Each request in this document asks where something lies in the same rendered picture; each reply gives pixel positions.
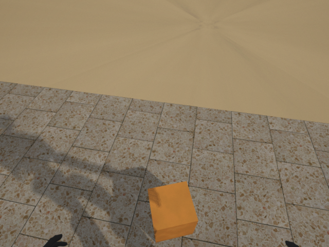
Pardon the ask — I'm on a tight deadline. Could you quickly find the robot left hand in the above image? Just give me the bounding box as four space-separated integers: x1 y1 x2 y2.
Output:
43 234 67 247

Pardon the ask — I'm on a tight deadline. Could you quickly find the carton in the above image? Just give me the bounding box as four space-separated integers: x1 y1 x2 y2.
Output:
148 181 198 242

